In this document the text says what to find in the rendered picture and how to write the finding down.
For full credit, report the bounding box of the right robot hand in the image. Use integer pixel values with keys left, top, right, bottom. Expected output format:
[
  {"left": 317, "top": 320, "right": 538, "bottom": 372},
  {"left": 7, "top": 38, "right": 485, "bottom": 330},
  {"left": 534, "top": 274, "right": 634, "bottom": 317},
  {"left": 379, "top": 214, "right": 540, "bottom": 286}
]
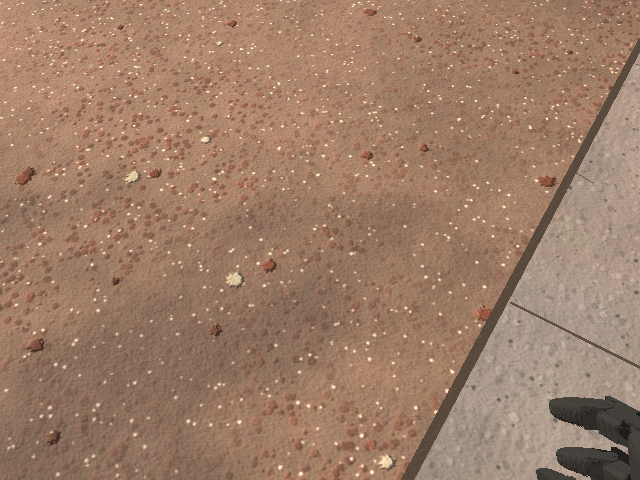
[{"left": 536, "top": 396, "right": 640, "bottom": 480}]

